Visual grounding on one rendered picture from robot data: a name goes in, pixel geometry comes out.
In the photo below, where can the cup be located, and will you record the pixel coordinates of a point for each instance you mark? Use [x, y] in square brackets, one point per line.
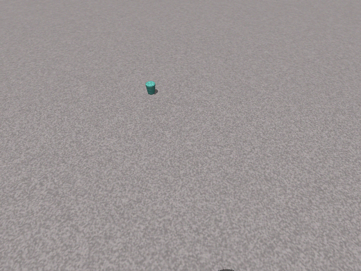
[150, 87]

